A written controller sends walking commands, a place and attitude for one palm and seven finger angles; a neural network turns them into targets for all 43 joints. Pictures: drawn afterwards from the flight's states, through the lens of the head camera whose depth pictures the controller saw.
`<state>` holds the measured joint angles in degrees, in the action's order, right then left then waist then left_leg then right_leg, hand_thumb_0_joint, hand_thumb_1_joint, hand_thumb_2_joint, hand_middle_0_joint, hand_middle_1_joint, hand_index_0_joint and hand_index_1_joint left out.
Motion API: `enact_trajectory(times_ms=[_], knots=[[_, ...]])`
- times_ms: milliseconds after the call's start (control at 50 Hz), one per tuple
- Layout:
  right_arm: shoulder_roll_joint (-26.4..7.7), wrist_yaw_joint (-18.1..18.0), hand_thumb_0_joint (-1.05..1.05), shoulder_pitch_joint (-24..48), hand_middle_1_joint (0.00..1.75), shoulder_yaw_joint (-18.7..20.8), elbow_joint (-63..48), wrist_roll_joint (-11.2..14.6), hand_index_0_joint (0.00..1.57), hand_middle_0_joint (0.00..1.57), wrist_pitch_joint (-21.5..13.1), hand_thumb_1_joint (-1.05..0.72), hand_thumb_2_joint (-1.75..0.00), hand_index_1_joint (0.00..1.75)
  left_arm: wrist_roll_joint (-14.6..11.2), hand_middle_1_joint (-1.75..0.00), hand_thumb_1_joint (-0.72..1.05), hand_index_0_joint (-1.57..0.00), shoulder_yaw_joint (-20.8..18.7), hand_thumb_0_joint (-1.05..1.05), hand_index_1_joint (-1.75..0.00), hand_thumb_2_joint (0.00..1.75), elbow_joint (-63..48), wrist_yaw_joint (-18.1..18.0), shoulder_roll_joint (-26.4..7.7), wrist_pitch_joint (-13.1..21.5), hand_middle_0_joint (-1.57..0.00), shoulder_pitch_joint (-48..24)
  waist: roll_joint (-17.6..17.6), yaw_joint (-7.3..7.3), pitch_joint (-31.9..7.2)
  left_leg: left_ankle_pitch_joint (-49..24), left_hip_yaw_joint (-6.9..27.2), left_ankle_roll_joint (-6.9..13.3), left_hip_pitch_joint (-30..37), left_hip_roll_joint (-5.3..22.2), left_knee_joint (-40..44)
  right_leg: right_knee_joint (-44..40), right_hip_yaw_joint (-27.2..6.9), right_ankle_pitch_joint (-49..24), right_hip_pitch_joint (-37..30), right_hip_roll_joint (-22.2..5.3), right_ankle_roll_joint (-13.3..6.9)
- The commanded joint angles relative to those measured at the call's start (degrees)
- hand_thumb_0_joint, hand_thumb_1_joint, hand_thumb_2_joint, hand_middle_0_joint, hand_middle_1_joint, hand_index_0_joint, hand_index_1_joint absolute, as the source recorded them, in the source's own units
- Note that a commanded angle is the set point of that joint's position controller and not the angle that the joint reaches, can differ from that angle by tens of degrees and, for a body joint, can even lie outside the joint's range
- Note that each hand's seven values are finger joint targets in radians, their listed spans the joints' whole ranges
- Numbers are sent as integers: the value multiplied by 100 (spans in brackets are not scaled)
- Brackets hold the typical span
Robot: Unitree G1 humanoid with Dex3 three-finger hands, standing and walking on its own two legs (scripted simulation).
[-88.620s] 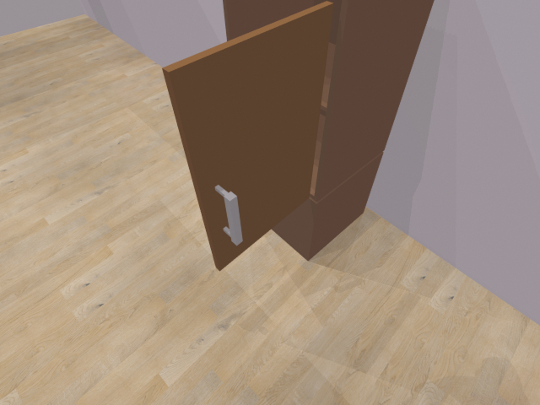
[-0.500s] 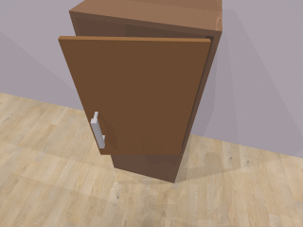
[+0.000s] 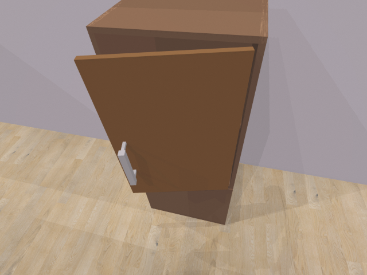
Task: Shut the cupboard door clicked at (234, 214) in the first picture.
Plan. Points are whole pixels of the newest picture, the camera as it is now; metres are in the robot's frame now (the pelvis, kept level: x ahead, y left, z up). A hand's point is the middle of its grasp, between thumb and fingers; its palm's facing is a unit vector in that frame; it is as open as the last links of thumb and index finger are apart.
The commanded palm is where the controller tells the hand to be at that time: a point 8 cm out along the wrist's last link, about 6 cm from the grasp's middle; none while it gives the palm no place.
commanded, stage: look again from close up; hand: left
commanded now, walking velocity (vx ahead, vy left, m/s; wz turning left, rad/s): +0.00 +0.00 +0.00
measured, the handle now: (129, 164) +0.46 +0.22 -0.11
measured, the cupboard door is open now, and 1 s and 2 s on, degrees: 15 15 15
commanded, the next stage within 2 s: raise the hand and make a fist in 0.32 s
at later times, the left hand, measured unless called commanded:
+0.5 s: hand out of the picture +0.09 +0.17 -0.13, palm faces +0.17 -0.96 -0.22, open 7.3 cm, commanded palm +0.12 +0.21 -0.07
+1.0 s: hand out of the picture +0.13 +0.17 -0.06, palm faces +0.14 -0.99 -0.05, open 5.4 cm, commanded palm +0.12 +0.22 -0.07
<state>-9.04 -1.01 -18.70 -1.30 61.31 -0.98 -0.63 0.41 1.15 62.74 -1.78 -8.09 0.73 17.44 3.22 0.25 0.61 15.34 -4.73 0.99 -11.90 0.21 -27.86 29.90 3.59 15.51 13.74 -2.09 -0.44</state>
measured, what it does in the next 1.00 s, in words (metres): lowers itself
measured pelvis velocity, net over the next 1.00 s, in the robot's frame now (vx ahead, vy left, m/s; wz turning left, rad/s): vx -0.05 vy -0.02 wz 0.03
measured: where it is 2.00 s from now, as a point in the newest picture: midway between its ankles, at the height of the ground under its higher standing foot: outside the picture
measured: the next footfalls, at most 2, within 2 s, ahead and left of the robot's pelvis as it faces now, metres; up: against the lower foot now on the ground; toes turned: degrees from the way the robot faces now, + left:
none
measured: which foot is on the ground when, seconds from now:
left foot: down 0.00-1.00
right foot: down 0.00-1.00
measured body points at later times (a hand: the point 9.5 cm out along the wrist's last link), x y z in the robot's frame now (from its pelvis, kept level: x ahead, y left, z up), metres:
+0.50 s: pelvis +0.02 -0.02 +0.00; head +0.04 -0.03 +0.45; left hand +0.08 +0.22 -0.12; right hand +0.04 -0.25 -0.15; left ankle +0.00 +0.11 -0.74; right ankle +0.01 -0.11 -0.74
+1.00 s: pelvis -0.05 -0.02 -0.13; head +0.03 -0.01 +0.31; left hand +0.12 +0.22 -0.06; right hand +0.21 -0.23 -0.19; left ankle +0.00 +0.11 -0.74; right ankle +0.01 -0.11 -0.74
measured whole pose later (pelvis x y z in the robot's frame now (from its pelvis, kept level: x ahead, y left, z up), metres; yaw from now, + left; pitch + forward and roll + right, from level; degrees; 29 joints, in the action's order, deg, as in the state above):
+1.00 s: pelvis -0.05 -0.02 -0.13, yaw +2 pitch +16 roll -2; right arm -13.3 -2.0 -5.2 1.3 30.1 -0.6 -15.3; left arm -15.4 -6.7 -2.9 12.8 -10.3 37.5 27.1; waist 0.3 -4.6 -7.6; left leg 33.1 2.9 -1.5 -62.8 2.0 -79.4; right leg 77.3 8.1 32.3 61.4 -1.9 -3.7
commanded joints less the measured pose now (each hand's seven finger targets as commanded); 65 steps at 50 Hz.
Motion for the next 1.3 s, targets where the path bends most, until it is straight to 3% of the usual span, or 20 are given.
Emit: enact_trajectory(times_ms=[0, 380, 400, 420, 440, 460, 480, 500, 540, 600, 640, 700, 780, 840, 940, 980, 1060, 1100, 1180, 1280], knots=[[-504, -14, 0, -240, 30, 99, -175, 11, 20, 20, -154, -90, -90, 30, 15, -30, 90, -20, -122, 0, -30, 90, -195, -30, -600, 117, -20, 145, -452, -9, 520, -291, 692, 134, -300, 547, 874, -625, -578, -171, 68, -371, -200], [-478, -71, 0, -11, 30, 105, 145, 18, 20, 20, -144, -90, -90, 30, 24, -30, 90, -20, -168, 0, -30, 90, -32, -27, -715, 133, -20, 80, -335, -42, 218, -1005, 469, 42, 179, 568, 741, -732, -613, -1392, -338, -484, -230], [-675, -30, 0, 592, 30, 218, -218, 101, 20, 20, -146, -90, -90, 30, 58, -30, 90, -20, -215, 0, -30, 90, 195, -262, -834, 198, -20, 724, -1305, -315, 207, -801, 254, -136, -326, 664, -618, -777, -1016, -4028, -483, -867, 62], [-1873, -732, 0, -51, 30, 464, -1771, 38, 20, 20, -1289, -90, -90, 30, -789, -30, 90, -20, -2323, 0, -30, 90, -9085, -207, -4164, 1984, -20, -4463, -223, 618, -2019, -1982, 25, 87, 1982, 465, -762, -7, -855, -3167, -344, -324, -14], [-1029, -672, 0, 556, 30, 85, -1826, 290, 20, 20, -1600, -90, -90, 30, -762, -32, 90, -22, -267, 0, -32, 90, -6908, -274, -1230, 1380, -22, -402, 1606, 130, -2546, -2568, 143, 145, 1366, 16, -397, 628, -389, -2091, -315, 113, -115], [-1114, -607, 0, 786, 30, 123, -1726, 282, 20, 20, -1745, -90, -90, 30, -1009, -34, 90, -24, -501, 0, -34, 90, -7041, -531, -1071, 1092, -24, -602, 1513, -134, -2237, -2854, 197, -21, 1166, 132, -158, 152, -54, -1434, -124, 152, -156], [-887, -450, 0, 792, 30, 173, -1569, 372, 20, 20, -1822, -90, -90, 30, -1005, -36, 90, -25, 214, 0, -36, 90, -5453, -457, 406, 454, -25, 765, 412, 103, -1196, -2306, 352, 3, 398, 199, 21, 55, 113, -1091, 230, 98, -53], [-1185, -393, 0, 652, 30, 361, -1910, 374, 20, 20, -1927, -90, -90, 30, -1069, -38, 90, -27, -60, 0, -38, 90, -6261, -466, -112, 665, -27, -322, 115, 268, -380, -1444, 515, 1, -119, 100, -188, 26, 7, -1031, 576, 67, -7], [-1196, -327, 0, 728, 30, 502, -2155, 197, 20, 20, -1988, -90, -90, 30, -970, -42, 90, -31, -587, 0, -42, 90, -5274, -263, -291, 1271, -31, 160, -1216, 264, 453, -459, 541, -2, -1222, -58, -673, 162, 86, -99, 1610, 57, 76], [-1028, -77, 0, 911, 30, 648, -2623, 71, 20, 20, -2039, -90, -90, 30, -1275, -48, 90, -36, -976, 0, -48, 90, -4343, 546, 40, 2475, -36, 2061, -2413, -372, -22, -120, 533, -144, -2526, -179, -1557, 994, -183, -30, 1799, -41, 100], [-1004, 95, 0, 1039, 30, 732, -2889, 40, 20, 20, -1999, -90, -90, 30, -1499, -52, 90, -40, -1050, 0, -52, 90, -4693, 1270, 65, 3388, -40, 2532, -2167, -566, -849, -286, 431, -237, -2989, -257, -2109, 1767, -334, -1067, 1534, -81, 89], [-1031, 271, 0, 1200, 30, 817, -3259, 70, 20, 20, -1878, -90, -90, 30, -1470, -58, 90, -46, -1381, 0, -58, 90, -4947, 2022, -458, 4157, -46, 2151, -709, -615, -1517, -398, 260, -235, -3551, -342, -2954, 2640, -626, -1435, 1869, -161, -75], [-1077, 156, 0, 1371, 30, 774, -3886, 67, 20, 20, -1798, -90, -90, 30, -1522, -66, 90, -53, -1433, 0, -66, 90, -6626, 1799, -918, 4082, -53, 712, 348, -440, -1933, 362, 257, -54, -3939, -283, -3472, 2804, -896, 668, 2865, -22, -179], [-1040, 27, 0, 1197, 30, 703, -3948, 41, 20, 20, -1787, -90, -90, 30, -1558, -72, 90, -58, -1283, 0, -72, 90, -8216, 1427, -928, 4410, -58, -148, 456, -126, -2538, 500, 474, 55, -3814, -147, -3875, 2996, -831, 992, 3312, 92, -169], [-1179, -203, 0, 963, 30, 575, -3875, 82, 20, 20, -1779, -90, -90, 30, -1555, -82, 90, -68, -511, 0, -82, 90, -8418, 1611, -659, 4174, -68, -206, -52, 344, -2193, 1131, 668, 108, -4347, -28, -4200, 2955, -712, 1774, 3914, 216, -121], [-1206, -288, 0, 917, 30, 521, -3880, 167, 20, 20, -1690, -90, -90, 30, -1558, -86, 90, -71, -538, 0, -86, 90, -7730, 1834, -734, 3522, -71, 159, -332, 320, -2073, 1386, 686, 98, -4635, -48, -4147, 2794, -717, 2187, 3800, 187, -75], [-1138, -372, 0, 1139, 30, 497, -4170, 389, 20, 20, -1390, -90, -90, 30, -1616, -94, 90, -79, -1119, 0, -94, 90, -6876, 1951, -1013, 1841, -79, 1153, -734, -222, -2166, 1465, 643, 76, -4784, -117, -3723, 2443, -779, 2615, 3079, 110, -21], [-1049, -360, 0, 1214, 30, 487, -4342, 393, 20, 20, -1290, -90, -90, 30, -1704, -98, 90, -82, -1501, 0, -98, 90, -7414, 1683, -1167, 1471, -82, 1117, -692, -410, -2468, 1204, 618, 41, -4591, -152, -3569, 2481, -722, 2314, 2752, 57, 9], [-872, -326, 0, 1111, 30, 446, -4221, 219, 20, 20, -1376, -90, -90, 30, -1673, -106, 90, -90, -1702, 0, -106, 90, -8288, 799, -1031, 2115, -90, 768, -301, -469, -2531, 631, 741, 2, -4200, -44, -3391, 2986, -241, 1274, 2975, 200, -87], [-1034, -193, 0, 883, 30, 439, -3890, 66, 20, 20, -1538, -90, -90, 30, -1289, -116, 90, -99, -844, 0, -116, 90, -7880, 722, -664, 3290, -99, 493, -98, 15, -1900, 1060, 854, -33, -4277, -30, -3481, 3288, -13, 1510, 4024, 240, -148]])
